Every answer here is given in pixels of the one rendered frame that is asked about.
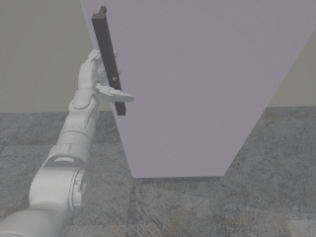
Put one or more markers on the robot left hand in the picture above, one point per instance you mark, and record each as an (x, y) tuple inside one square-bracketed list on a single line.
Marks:
[(92, 78)]

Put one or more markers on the fridge door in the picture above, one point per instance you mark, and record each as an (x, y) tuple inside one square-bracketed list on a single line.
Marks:
[(201, 73)]

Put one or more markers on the robot left forearm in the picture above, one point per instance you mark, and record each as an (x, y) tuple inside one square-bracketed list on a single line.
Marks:
[(72, 148)]

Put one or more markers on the left robot upper arm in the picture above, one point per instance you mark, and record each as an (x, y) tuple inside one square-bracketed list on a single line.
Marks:
[(57, 193)]

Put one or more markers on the handle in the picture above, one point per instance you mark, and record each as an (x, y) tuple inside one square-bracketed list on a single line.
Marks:
[(102, 32)]

